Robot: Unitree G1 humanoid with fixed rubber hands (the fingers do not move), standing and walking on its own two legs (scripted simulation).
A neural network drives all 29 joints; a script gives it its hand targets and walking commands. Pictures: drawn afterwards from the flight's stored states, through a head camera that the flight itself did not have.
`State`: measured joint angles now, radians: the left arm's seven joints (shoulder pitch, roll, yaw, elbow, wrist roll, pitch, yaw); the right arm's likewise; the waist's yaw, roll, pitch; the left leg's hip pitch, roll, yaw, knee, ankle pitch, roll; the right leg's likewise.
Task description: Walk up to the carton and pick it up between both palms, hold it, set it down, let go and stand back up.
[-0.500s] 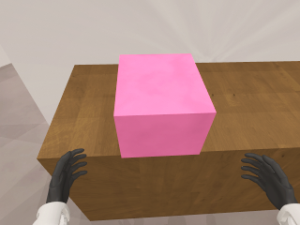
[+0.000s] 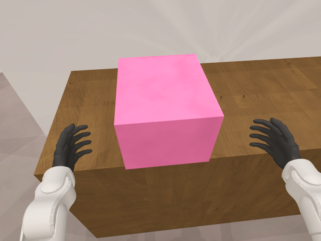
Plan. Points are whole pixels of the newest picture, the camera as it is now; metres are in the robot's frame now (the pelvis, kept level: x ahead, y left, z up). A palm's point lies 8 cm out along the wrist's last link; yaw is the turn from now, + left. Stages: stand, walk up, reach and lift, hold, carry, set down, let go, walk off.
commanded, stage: reach and lift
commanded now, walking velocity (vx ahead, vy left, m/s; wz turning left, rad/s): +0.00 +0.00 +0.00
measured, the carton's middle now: (162, 108) +0.49 +0.02 +0.06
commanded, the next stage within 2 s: none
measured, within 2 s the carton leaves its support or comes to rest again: neither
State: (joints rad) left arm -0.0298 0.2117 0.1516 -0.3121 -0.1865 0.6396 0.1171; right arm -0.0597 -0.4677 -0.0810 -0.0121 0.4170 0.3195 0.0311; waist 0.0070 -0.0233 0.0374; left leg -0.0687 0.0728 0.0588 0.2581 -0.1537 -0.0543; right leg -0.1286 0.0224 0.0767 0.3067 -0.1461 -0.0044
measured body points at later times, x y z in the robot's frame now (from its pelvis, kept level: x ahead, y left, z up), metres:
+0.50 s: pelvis -0.01 +0.00 +0.00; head +0.01 +0.00 +0.45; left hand +0.36 +0.23 +0.15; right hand +0.39 -0.25 +0.15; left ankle -0.01 +0.15 -0.75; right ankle +0.01 -0.12 -0.75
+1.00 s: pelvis +0.00 -0.01 +0.00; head +0.03 +0.01 +0.44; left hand +0.43 +0.23 +0.18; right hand +0.46 -0.22 +0.19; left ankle -0.01 +0.15 -0.75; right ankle +0.01 -0.12 -0.75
